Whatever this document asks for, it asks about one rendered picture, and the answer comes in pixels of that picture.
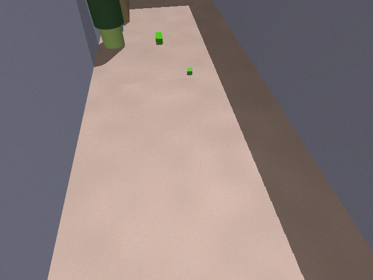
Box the potted plant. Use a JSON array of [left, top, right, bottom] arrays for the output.
[[86, 0, 125, 49]]

